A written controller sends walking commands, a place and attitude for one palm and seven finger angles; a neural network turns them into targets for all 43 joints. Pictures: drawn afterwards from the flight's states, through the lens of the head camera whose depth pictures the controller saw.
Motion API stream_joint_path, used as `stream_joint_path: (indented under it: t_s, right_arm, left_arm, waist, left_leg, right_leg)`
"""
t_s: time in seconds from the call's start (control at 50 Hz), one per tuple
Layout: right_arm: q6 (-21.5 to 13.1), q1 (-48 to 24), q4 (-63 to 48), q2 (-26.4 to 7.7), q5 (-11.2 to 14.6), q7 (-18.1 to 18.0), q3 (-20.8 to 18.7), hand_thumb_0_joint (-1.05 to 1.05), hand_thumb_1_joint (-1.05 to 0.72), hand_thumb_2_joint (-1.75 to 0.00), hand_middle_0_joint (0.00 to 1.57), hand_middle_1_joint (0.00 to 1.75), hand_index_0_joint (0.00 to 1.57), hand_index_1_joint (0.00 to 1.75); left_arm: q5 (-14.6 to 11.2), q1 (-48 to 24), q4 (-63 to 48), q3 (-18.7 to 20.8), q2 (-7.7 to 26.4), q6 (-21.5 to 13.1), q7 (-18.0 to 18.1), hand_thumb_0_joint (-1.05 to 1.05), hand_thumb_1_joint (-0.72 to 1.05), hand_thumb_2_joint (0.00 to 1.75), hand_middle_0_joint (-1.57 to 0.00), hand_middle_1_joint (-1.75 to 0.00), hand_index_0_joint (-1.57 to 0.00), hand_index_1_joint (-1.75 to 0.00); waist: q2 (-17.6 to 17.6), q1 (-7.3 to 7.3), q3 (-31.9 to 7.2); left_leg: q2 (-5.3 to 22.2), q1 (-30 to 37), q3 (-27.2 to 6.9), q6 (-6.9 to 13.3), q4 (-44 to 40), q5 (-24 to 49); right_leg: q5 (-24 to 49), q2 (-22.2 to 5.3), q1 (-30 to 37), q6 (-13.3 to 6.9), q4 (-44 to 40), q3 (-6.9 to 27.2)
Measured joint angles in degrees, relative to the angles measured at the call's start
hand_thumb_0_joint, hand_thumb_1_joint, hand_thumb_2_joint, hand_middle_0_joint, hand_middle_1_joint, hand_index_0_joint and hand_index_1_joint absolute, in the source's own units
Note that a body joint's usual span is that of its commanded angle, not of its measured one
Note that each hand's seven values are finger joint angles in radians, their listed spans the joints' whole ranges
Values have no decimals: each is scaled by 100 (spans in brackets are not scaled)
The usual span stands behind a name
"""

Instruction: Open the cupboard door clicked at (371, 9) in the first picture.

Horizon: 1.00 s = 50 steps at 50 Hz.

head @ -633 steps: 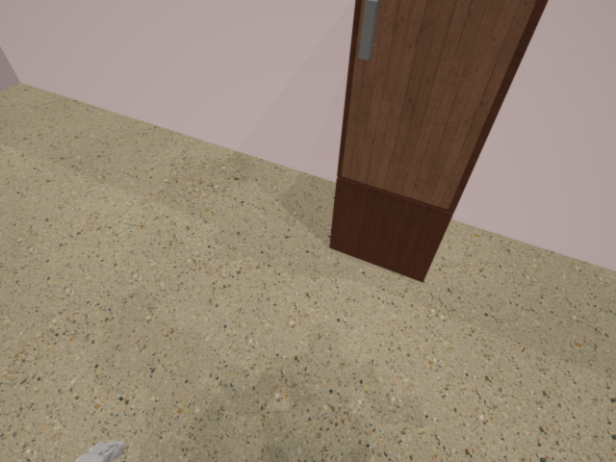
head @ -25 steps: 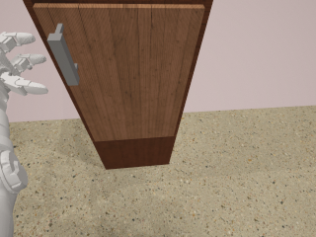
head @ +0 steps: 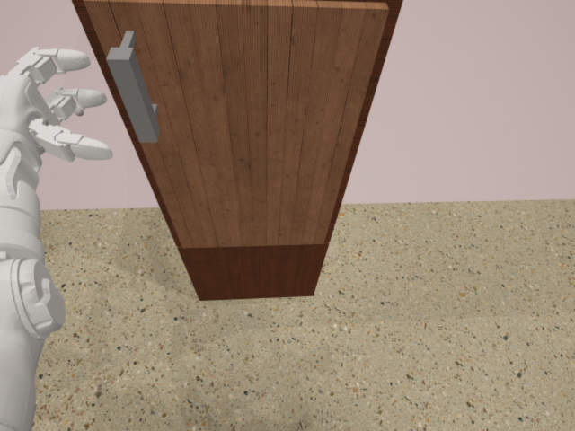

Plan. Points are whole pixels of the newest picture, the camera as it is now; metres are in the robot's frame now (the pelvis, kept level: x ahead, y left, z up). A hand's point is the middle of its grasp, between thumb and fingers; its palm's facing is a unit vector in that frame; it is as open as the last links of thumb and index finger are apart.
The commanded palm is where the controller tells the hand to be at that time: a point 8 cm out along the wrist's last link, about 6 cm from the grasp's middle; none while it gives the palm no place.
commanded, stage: move the hooked fingers beside the handle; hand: left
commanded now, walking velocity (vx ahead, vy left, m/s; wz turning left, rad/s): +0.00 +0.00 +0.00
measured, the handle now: (139, 88) +0.54 +0.18 +0.17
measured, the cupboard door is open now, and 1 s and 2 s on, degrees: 0 0 0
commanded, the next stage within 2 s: slide the fingers in behind the handle in 0.04 s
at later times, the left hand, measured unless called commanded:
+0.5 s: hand (98, 111) +0.49 +0.23 +0.16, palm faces -0.02 -1.00 +0.02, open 14.0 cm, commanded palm +0.47 +0.28 +0.16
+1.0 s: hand (118, 117) +0.48 +0.20 +0.16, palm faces -0.01 -1.00 +0.01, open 14.0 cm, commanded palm +0.46 +0.25 +0.16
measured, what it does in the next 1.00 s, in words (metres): stands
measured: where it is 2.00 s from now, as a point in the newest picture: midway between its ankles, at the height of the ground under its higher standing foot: outside the picture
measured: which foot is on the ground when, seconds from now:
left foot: down 0.00-1.00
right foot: down 0.00-1.00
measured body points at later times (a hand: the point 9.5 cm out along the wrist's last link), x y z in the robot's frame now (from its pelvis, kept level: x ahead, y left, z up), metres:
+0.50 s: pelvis +0.00 +0.00 +0.00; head +0.07 +0.01 +0.44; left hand +0.49 +0.28 +0.16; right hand +0.00 -0.28 -0.11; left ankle -0.01 +0.09 -0.72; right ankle +0.00 -0.12 -0.72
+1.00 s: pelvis +0.00 +0.00 +0.00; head +0.06 +0.01 +0.45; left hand +0.48 +0.25 +0.16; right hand +0.05 -0.27 -0.11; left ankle -0.01 +0.09 -0.72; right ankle +0.00 -0.12 -0.72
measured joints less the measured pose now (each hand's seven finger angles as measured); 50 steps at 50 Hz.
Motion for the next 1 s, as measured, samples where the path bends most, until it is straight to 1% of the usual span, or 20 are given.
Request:
stream_joint_path:
  t_s: [0.08,0.16,0.24,0.28,0.36,0.48,0.58,0.68,0.76,0.84,0.92,1.0]
  right_arm:
    - [58,146,66,-2,25,-21,31,0,-90,-89,20,30,21,30]
    - [90,325,110,-25,21,-39,9,0,-90,-89,20,30,21,30]
    - [123,457,183,-39,14,-38,-23,0,-90,-89,20,30,21,30]
    - [129,505,215,-35,12,-33,-40,0,-90,-89,20,30,21,30]
    - [133,517,233,-36,-1,-16,-56,0,-90,-89,20,30,21,30]
    - [94,423,125,-4,-22,31,-87,0,-90,-89,20,30,21,30]
    - [78,302,48,55,-21,73,-66,0,-90,-89,20,30,21,30]
    - [68,256,8,86,-4,110,-89,0,-90,-89,20,30,21,30]
    - [79,193,23,94,19,122,-85,0,-90,-89,20,30,21,30]
    - [49,109,25,98,11,123,-86,0,-90,-89,20,30,21,30]
    - [-10,21,39,106,-9,119,-67,0,-90,-89,20,30,21,30]
    - [-81,-4,77,108,-27,112,-54,0,-90,-89,20,30,21,30]
  left_arm:
    - [-2,-103,218,101,169,-13,-73,-1,-50,30,-30,-120,-30,-120]
    - [62,-116,250,73,309,0,-107,-1,-50,30,-30,-120,-30,-120]
    - [-36,-53,158,82,318,-46,-159,-1,-50,30,-30,-120,-30,-120]
    - [-101,-33,95,42,258,-49,-186,-1,-50,30,-30,-120,-30,-120]
    - [-117,-11,50,38,121,6,-170,-1,-50,30,-30,-120,-30,-120]
    - [-30,113,-122,15,-75,44,76,-1,-50,30,-30,-120,-30,-120]
    - [-37,232,-278,126,-197,10,180,-1,-50,30,-30,-120,-30,-120]
    - [-93,431,-570,-35,-348,30,217,-1,-50,30,-30,-120,-30,-120]
    - [-216,478,-655,-193,-520,179,222,-1,-50,30,-30,-120,-30,-120]
    - [-192,441,-684,-322,-689,269,354,-1,-50,30,-30,-120,-30,-120]
    - [-134,321,-608,-370,-798,204,528,-1,-50,30,-30,-120,-30,-120]
    - [-52,149,-481,-408,-846,91,660,-1,-50,30,-30,-120,-30,-120]
  waist:
    - [-17,-69,27]
    - [4,-117,46]
    - [11,-116,44]
    - [5,-107,31]
    - [5,-117,-15]
    - [22,-120,-46]
    - [7,-85,-79]
    - [51,16,-143]
    - [70,108,-149]
    - [71,148,-116]
    - [46,134,-48]
    - [28,85,5]
  left_leg:
    - [25,-21,16,-5,16,-5]
    - [36,-80,15,-10,20,6]
    - [47,-93,33,-9,6,9]
    - [50,-86,32,-8,1,6]
    - [52,-78,36,-4,3,-10]
    - [46,-48,63,5,2,-32]
    - [56,18,98,7,-11,-55]
    - [48,108,88,5,-20,-84]
    - [27,195,57,10,-30,-90]
    - [-1,214,13,10,-22,-70]
    - [-15,189,-12,6,2,-45]
    - [-20,124,-28,-2,33,-19]
  right_leg:
    - [5,24,-29,-10,12,18]
    - [25,36,-82,-16,0,18]
    - [43,49,-99,-14,-25,37]
    - [45,53,-88,-14,-39,38]
    - [40,55,-75,-9,-52,43]
    - [22,50,-61,3,-41,72]
    - [6,61,-17,7,-39,109]
    - [-26,55,80,13,-51,102]
    - [-46,36,181,17,-58,72]
    - [-55,8,213,16,-36,28]
    - [-50,-7,190,7,8,4]
    - [-42,-15,123,-4,57,-12]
